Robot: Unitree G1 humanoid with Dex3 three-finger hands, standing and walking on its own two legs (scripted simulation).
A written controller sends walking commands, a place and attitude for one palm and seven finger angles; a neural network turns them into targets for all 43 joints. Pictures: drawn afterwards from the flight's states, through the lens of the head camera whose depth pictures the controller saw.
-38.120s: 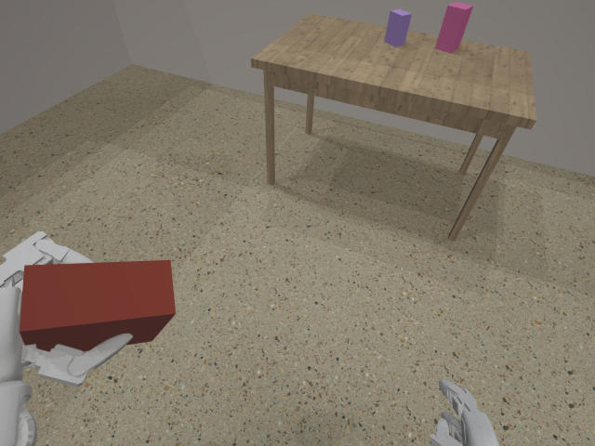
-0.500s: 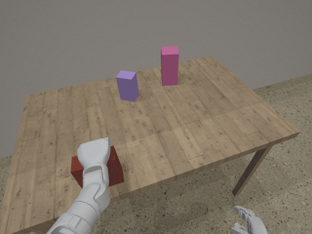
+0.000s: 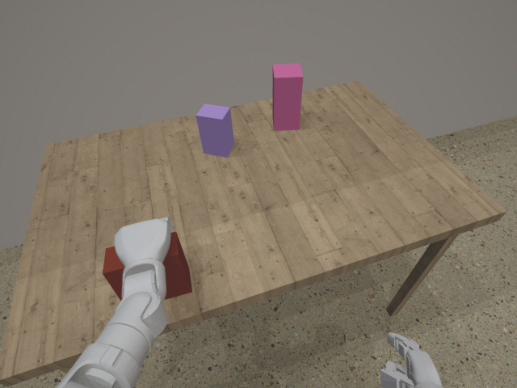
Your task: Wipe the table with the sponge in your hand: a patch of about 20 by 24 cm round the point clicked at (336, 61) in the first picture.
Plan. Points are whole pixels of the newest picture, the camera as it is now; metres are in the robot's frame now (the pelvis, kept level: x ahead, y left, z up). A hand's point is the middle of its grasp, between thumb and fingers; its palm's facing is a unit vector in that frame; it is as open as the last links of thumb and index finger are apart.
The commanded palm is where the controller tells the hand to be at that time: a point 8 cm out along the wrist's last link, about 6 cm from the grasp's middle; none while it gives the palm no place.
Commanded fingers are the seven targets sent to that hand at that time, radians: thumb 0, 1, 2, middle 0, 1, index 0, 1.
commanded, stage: wipe forward along the middle lane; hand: left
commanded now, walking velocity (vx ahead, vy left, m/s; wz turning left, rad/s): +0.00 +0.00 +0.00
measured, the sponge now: (154, 277) +0.31 +0.24 -0.05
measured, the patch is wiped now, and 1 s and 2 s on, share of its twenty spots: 1.00 1.00 1.00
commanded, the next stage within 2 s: slide back across to the first lane in 1.32 s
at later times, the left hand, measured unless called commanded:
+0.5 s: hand (144, 234) +0.37 +0.26 -0.01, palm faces -0.11 +0.01 -0.99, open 9.7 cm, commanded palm +0.36 +0.25 +0.03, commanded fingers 0.00 0.10 1.30 -1.20 -1.60 -1.20 -1.60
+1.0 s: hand (142, 210) +0.43 +0.29 -0.01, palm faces -0.12 +0.01 -0.99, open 9.7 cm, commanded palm +0.42 +0.27 +0.03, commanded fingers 0.00 0.10 1.30 -1.20 -1.60 -1.20 -1.60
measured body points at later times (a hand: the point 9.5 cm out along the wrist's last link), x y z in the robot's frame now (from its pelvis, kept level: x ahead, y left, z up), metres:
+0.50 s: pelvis -0.03 +0.00 -0.01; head +0.02 -0.01 +0.43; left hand +0.38 +0.26 +0.05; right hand +0.06 -0.26 -0.15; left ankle +0.01 +0.15 -0.72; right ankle -0.01 -0.12 -0.72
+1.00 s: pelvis -0.01 +0.02 -0.02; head +0.07 +0.02 +0.43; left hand +0.44 +0.28 +0.05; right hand +0.05 -0.24 -0.15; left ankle +0.01 +0.15 -0.72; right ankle -0.01 -0.12 -0.72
